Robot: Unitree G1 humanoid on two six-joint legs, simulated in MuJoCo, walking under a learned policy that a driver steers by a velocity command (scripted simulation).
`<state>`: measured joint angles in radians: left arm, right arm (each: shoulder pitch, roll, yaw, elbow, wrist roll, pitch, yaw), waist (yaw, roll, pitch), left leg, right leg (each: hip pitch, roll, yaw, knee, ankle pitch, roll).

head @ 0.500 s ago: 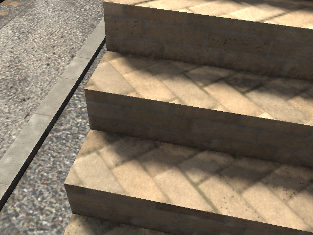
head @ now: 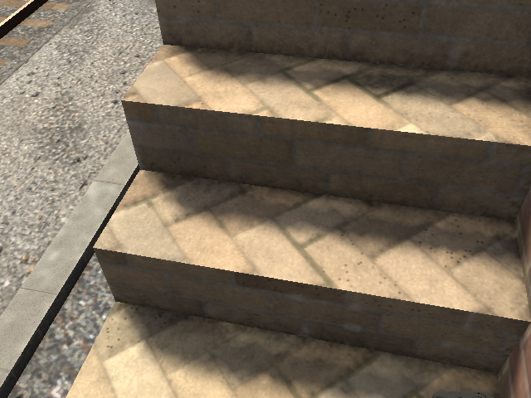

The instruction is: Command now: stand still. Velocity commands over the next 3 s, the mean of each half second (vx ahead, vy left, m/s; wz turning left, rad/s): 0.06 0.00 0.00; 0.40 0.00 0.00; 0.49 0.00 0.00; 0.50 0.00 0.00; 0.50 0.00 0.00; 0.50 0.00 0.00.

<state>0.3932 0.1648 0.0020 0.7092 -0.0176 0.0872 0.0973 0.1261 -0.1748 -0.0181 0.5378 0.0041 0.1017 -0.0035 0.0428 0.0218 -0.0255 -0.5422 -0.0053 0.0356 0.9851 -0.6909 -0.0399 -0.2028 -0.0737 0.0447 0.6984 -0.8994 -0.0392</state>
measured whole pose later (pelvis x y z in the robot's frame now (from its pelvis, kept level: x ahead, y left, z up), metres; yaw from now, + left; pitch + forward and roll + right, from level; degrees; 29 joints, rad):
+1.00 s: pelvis -0.47 +0.19 -0.42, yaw -1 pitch -1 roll -1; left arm 0.26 0.20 0.05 0.67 -0.01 0.01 0.02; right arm 0.21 -0.11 0.03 0.61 0.01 0.04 0.00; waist 0.00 -0.05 0.01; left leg -0.62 0.05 0.11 1.11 -0.94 -0.02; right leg -0.65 0.07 0.08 1.77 -0.56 0.00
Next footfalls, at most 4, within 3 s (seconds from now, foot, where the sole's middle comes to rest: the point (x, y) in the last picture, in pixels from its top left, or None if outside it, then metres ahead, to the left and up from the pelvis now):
0.26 right None -0.22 -0.13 -0.92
0.46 left None -0.14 0.15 -0.90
0.74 right None -0.43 0.03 -1.11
0.90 left None -0.34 0.28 -1.09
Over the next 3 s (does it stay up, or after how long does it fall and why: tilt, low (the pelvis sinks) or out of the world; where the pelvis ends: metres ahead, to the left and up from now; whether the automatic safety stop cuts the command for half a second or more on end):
stays up -2.36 0.54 -1.84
